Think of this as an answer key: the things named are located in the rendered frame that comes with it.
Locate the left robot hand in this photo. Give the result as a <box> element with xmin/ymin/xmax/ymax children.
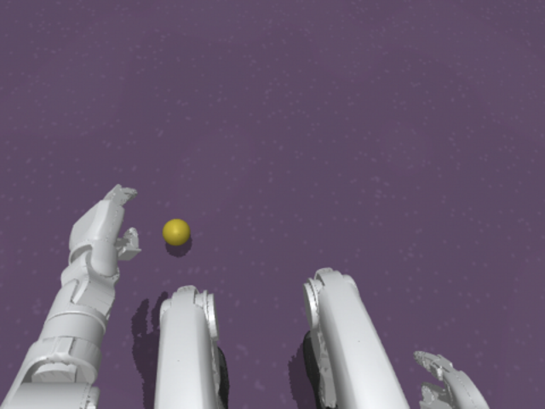
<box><xmin>69</xmin><ymin>184</ymin><xmax>141</xmax><ymax>261</ymax></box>

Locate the ball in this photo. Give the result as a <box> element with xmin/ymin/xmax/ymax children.
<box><xmin>163</xmin><ymin>219</ymin><xmax>191</xmax><ymax>245</ymax></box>

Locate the left robot arm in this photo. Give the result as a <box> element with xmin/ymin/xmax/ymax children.
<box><xmin>0</xmin><ymin>239</ymin><xmax>120</xmax><ymax>409</ymax></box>

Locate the right robot foot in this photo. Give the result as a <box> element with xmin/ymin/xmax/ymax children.
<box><xmin>303</xmin><ymin>331</ymin><xmax>338</xmax><ymax>409</ymax></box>

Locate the right robot hand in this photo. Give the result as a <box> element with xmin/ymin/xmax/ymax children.
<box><xmin>414</xmin><ymin>351</ymin><xmax>490</xmax><ymax>409</ymax></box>

